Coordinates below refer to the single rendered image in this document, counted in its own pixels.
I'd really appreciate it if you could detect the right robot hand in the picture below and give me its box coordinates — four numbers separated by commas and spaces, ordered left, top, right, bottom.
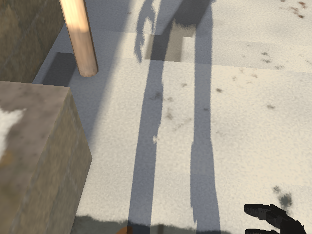
244, 204, 306, 234

